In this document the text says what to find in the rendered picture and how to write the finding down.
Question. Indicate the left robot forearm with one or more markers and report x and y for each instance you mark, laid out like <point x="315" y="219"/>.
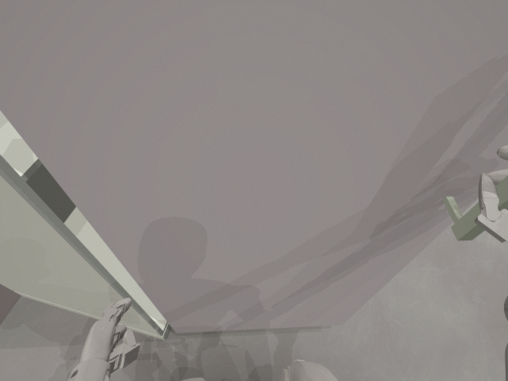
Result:
<point x="91" y="370"/>

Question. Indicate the fridge door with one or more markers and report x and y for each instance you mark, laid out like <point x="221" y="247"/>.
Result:
<point x="260" y="164"/>

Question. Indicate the robot left hand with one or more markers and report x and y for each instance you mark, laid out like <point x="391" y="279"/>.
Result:
<point x="104" y="335"/>

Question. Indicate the robot right hand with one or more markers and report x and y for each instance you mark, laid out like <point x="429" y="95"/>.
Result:
<point x="492" y="220"/>

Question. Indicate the handle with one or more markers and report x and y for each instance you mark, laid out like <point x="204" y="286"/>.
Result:
<point x="465" y="228"/>

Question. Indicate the robot right thigh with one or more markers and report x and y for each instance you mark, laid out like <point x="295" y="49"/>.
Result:
<point x="307" y="371"/>

